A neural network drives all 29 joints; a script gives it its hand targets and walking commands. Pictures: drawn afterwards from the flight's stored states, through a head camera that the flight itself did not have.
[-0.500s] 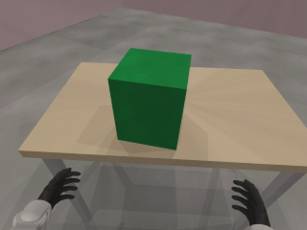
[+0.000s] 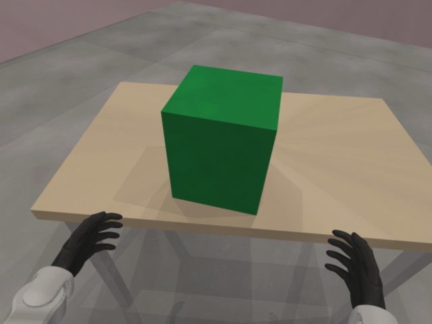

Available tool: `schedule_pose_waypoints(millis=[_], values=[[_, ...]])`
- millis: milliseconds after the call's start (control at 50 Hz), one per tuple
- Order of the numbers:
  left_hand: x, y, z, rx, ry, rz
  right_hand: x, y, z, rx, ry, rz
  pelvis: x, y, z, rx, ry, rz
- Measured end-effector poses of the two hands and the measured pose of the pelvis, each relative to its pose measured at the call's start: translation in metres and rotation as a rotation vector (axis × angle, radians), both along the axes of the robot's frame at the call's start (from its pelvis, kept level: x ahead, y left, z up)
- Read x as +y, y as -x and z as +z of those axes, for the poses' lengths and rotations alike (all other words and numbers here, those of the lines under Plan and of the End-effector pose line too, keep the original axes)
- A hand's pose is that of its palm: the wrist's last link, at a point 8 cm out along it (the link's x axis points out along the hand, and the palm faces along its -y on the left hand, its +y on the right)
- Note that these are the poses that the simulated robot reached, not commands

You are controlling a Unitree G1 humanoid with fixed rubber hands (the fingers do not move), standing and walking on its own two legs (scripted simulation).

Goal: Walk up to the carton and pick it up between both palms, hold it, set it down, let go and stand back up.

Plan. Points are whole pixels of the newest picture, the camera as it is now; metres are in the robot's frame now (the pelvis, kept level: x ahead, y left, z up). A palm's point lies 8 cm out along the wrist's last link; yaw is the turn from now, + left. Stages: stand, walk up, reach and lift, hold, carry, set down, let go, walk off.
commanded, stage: reach and lift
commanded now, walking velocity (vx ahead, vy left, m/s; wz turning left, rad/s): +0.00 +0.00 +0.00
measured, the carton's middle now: (225, 140) +0.49 +0.05 +0.09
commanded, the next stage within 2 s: none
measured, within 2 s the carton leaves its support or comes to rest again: neither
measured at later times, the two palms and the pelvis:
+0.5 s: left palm (84, 224) +0.23 +0.27 +0.10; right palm (350, 251) +0.22 -0.15 +0.12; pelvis +0.02 +0.00 +0.00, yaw +0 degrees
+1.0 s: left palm (98, 173) +0.30 +0.26 +0.15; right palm (340, 198) +0.30 -0.14 +0.14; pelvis +0.02 +0.00 +0.00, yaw +0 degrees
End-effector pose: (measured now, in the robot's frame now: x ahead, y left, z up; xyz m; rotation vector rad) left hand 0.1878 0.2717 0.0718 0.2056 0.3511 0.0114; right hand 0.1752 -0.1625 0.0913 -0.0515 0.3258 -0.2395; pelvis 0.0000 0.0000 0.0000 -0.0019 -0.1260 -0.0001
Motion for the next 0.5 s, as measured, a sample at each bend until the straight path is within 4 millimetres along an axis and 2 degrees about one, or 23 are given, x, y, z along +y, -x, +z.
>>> schedule_pose_waypoints(millis=[100,260,380,500], values=[[0.000,-0.003,0.007,-0.015,0.004,-0.017,0.004,-0.002,0.006,-0.005,-0.010,-0.002,0.001,-0.002,0.000,0.002,0.001,0.000],[0.001,-0.008,0.006,0.011,0.047,-0.018,0.005,-0.006,0.002,0.053,-0.006,0.000,0.001,-0.006,0.000,0.009,0.001,0.000],[-0.002,-0.021,0.015,-0.011,0.059,-0.023,0.009,-0.024,0.011,0.014,-0.009,0.023,0.000,-0.011,0.000,0.016,0.000,0.000],[-0.006,-0.044,0.029,-0.030,0.059,-0.035,0.016,-0.048,0.026,-0.038,-0.017,0.043,0.000,-0.015,0.001,0.022,0.000,0.000]])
